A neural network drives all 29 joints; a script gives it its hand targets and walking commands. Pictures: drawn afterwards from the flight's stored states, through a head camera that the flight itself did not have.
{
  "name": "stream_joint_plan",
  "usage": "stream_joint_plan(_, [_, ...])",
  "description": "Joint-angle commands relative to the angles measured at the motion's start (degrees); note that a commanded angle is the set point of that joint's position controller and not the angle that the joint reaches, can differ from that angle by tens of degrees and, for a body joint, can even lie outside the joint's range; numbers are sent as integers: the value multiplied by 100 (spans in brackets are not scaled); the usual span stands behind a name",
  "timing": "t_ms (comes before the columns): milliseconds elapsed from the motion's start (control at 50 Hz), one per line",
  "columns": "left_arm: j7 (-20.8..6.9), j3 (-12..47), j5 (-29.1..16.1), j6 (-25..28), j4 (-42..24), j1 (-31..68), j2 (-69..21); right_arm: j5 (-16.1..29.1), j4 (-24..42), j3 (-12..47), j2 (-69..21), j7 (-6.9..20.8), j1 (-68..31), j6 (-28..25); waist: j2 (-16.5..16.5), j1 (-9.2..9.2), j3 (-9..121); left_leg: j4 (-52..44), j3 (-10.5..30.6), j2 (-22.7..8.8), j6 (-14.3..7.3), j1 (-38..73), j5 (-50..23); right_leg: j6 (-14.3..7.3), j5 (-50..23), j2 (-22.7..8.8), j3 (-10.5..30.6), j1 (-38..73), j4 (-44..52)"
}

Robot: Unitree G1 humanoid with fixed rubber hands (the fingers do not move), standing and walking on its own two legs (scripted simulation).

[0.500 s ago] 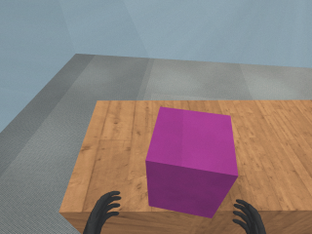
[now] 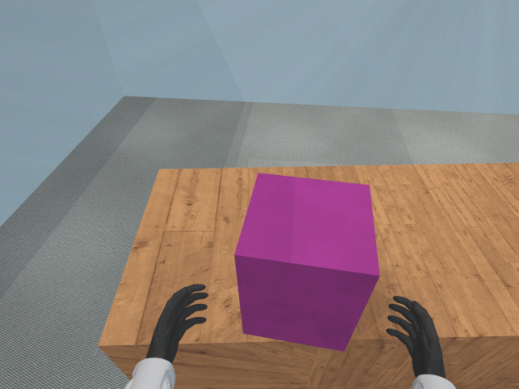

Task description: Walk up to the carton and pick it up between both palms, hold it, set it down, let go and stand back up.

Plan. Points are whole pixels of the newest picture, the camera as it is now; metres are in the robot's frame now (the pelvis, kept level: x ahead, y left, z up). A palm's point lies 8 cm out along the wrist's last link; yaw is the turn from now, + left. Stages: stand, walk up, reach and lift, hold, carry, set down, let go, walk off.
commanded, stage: reach and lift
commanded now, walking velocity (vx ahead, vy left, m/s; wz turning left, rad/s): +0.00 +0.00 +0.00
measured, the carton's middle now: (302, 264) +0.34 -0.06 -0.02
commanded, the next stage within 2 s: none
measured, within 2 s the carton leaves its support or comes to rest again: neither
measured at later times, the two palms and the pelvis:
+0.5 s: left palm (184, 291) +0.26 +0.14 +0.04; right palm (432, 309) +0.22 -0.23 +0.04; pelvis +0.01 -0.03 +0.00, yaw +0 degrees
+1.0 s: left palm (189, 231) +0.33 +0.13 +0.10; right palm (439, 268) +0.25 -0.24 +0.09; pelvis -0.01 -0.01 +0.00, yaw -2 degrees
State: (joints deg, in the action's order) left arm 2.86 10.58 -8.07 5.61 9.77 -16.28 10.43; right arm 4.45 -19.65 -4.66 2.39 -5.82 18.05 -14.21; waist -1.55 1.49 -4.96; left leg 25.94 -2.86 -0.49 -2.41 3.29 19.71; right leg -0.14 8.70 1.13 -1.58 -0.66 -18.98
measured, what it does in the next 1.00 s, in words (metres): stands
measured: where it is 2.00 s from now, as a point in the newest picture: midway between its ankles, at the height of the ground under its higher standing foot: outside the picture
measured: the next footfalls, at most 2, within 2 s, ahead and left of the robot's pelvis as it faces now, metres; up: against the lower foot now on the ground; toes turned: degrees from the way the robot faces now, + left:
none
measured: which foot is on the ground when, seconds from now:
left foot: down 0.00-1.00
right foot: down 0.00-1.00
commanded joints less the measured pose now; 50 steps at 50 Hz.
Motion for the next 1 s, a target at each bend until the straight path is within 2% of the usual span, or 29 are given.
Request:
stream_joint_plan(0, [-137, -133, 11, -234, -706, 840, 110, -57, 985, -45, 333, -138, -540, 305, -21, 183, -314, -1270, 375, -422, 581, -2290, -1015, -476, -497, -152, 451, 1228, 185])
stream_joint_plan(40, [-144, -297, -2, -342, -933, 1160, 177, -82, 1454, 36, 211, -186, -718, 472, 30, 38, -207, -1303, 260, -330, 412, -2354, -690, -422, -323, -189, 438, 1267, 155])
stream_joint_plan(100, [-102, -440, 82, -478, -1170, 1243, 85, -52, 1596, 36, 155, -212, -788, 641, -112, -28, -7, -1318, 315, -332, 505, -2260, -990, -410, -591, -125, 411, 1345, 49])
stream_joint_plan(180, [-93, -456, -20, -586, -1531, 1454, 207, -35, 2216, 30, 139, -318, -1024, 735, -96, 35, 547, -1155, 256, -293, 507, -2125, -1327, -346, -1042, -119, 405, 1484, -36])
stream_joint_plan(240, [-143, -551, 47, -775, -1674, 1296, 225, -42, 2411, 74, 222, -407, -843, 841, 19, 60, 697, -1033, 253, -220, 459, -1893, -1780, -249, -1621, -119, 412, 1382, -65])
stream_joint_plan(260, [-201, -501, 25, -844, -1678, 1339, 268, 20, 2330, 122, 159, -425, -836, 856, -96, 66, 725, -925, 194, -171, 478, -1847, -2008, -263, -1886, -142, 420, 1374, -94])
stream_joint_plan(280, [-273, -580, 27, -928, -1483, 1324, 330, -12, 2275, 225, 191, -497, -690, 931, 37, 145, 656, -962, 201, -166, 460, -1800, -1926, -234, -2032, -180, 457, 1403, -53])
stream_joint_plan(300, [-302, -695, 3, -1011, -1595, 1374, 380, 16, 2392, 250, 101, -534, -846, 942, 87, 84, 773, -956, 154, -152, 489, -1828, -1993, -202, -2195, -212, 510, 1533, -25])
stream_joint_plan(320, [-345, -814, 24, -1100, -1475, 1570, 401, 16, 2518, 223, 138, -565, -993, 1015, 113, 52, 773, -930, 141, -62, 353, -1778, -1713, -125, -2057, -241, 501, 1378, -62])
stream_joint_plan(380, [-462, -927, -65, -1270, -1514, 1890, 475, -8, 2689, 322, 97, -677, -1133, 1218, 329, 47, 792, -974, 105, -79, 264, -1941, -1372, -73, -2047, -311, 549, 1427, -58])
stream_joint_plan(420, [-476, -1123, -66, -1339, -1679, 2061, 618, 32, 2878, 386, 112, -681, -1127, 1314, 382, -11, 925, -970, 92, -14, 198, -1856, -1410, -20, -2298, -311, 556, 1517, -113])
stream_joint_plan(460, [-444, -1122, -49, -1472, -1912, 2411, 575, 32, 2821, 239, 140, -714, -1236, 1456, 306, 166, 1097, -942, 146, -20, 230, -1737, -1625, 32, -2333, -226, 476, 1480, -156])
stream_joint_plan(480, [-467, -1082, -62, -1489, -2068, 2375, 597, 113, 2999, 345, 127, -715, -1174, 1494, 275, 90, 1245, -945, 109, -26, 204, -1604, -1669, 36, -2467, -277, 539, 1526, -132])
stream_joint_plan(520, [-500, -1144, -46, -1627, -1897, 2671, 679, 112, 3062, 301, 239, -769, -1446, 1594, 234, 228, 1205, -985, 90, 14, 161, -1738, -1232, 60, -2286, -338, 522, 1433, -90])
stream_joint_plan(540, [-484, -1114, 7, -1711, -1936, 2500, 525, 186, 2971, 358, 96, -741, -1386, 1645, 78, 148, 1235, -1024, 70, 4, 228, -1720, -1405, 29, -2244, -287, 543, 1446, -113])
stream_joint_plan(560, [-516, -1128, -113, -1771, -1930, 2684, 555, 105, 3027, 316, 231, -778, -1406, 1715, 219, 268, 1275, -1004, 101, -42, 201, -1666, -1329, 23, -2169, -281, 504, 1435, -41])
stream_joint_plan(640, [-512, -1201, -56, -2192, -1858, 3215, 605, 252, 3118, 127, 295, -746, -2031, 2028, -16, 264, 1261, -1085, 113, -46, 239, -1835, -1296, -19, -1864, -198, 450, 1334, -31])
stream_joint_plan(660, [-516, -1145, -23, -2317, -1729, 3374, 494, 285, 2843, 166, 277, -737, -2060, 2172, -68, 411, 973, -1128, 177, -93, 248, -1785, -1183, -45, -1694, -172, 416, 1229, 31])
stream_joint_plan(680, [-515, -1211, -22, -2422, -1702, 3527, 594, 297, 2961, 79, 348, -733, -2320, 2227, -51, 321, 1002, -1120, 135, -80, 276, -1824, -1203, -62, -1637, -150, 388, 1240, 9])
stream_joint_plan(700, [-516, -1194, -29, -2488, -1849, 3607, 598, 306, 3058, 34, 406, -738, -2304, 2263, 39, 407, 1214, -1096, 140, -94, 280, -1799, -1323, -61, -1763, -111, 385, 1314, -17])
stream_joint_plan(740, [-470, -1334, -18, -2628, -1788, 3764, 640, 461, 3087, 114, 506, -687, -2615, 2387, -39, 276, 1187, -1106, 109, -54, 265, -1818, -1324, -76, -1687, -65, 321, 1277, -50])
stream_joint_plan(780, [-462, -1311, -27, -2774, -1745, 3789, 560, 534, 3183, 103, 544, -703, -2809, 2478, -27, 268, 1287, -1095, 101, -44, 272, -1761, -1482, -55, -1847, -46, 319, 1331, -71])
stream_joint_plan(820, [-407, -1386, -12, -2810, -1715, 4053, 601, 456, 3003, 79, 539, -659, -2942, 2577, -64, 265, 1246, -1158, 112, -97, 295, -1778, -1326, -108, -1588, -3, 291, 1276, -51])
stream_joint_plan(840, [-398, -1323, -82, -2867, -1511, 4507, 631, 452, 3079, 25, 681, -644, -3467, 2628, 59, 297, 1298, -1186, 130, -125, 256, -1931, -1028, -120, -1229, -24, 304, 1179, -70])
stream_joint_plan(860, [-330, -1430, -27, -2863, -1581, 4487, 588, 412, 3059, -49, 587, -591, -3474, 2679, -67, 172, 1425, -1235, 142, -150, 288, -1860, -1120, -139, -1123, 20, 272, 1168, -85])
stream_joint_plan(880, [-293, -1341, -32, -2920, -1672, 4512, 618, 396, 3000, -145, 619, -586, -3353, 2722, -69, 309, 1471, -1192, 179, -171, 315, -1882, -1182, -163, -1289, 56, 276, 1212, -91])
stream_joint_plan(920, [-258, -1347, -135, -3018, -1383, 4870, 617, 449, 2830, -195, 757, -538, -3838, 2821, 55, 321, 1621, -1149, 174, -152, 334, -1838, -1167, -178, -1192, 65, 257, 1143, -142])
stream_joint_plan(940, [-229, -1190, -132, -3073, -1537, 4815, 560, 462, 2738, -220, 873, -531, -3794, 2842, 47, 427, 1598, -1205, 212, -256, 407, -1726, -1548, -178, -1463, 75, 248, 1108, -143])
stream_joint_plan(980, [-204, -1279, -232, -3137, -1390, 5452, 677, 523, 2642, -285, 1039, -512, -4414, 2935, -81, 376, 1789, -1086, 218, -190, 392, -1648, -1511, -180, -1392, 97, 170, 940, -96])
